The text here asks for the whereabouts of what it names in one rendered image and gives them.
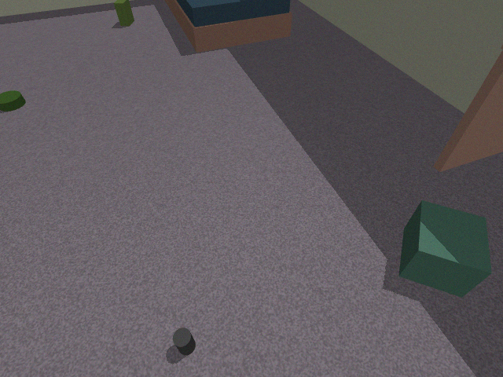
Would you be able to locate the bed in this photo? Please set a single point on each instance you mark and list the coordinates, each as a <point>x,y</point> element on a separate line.
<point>216,24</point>

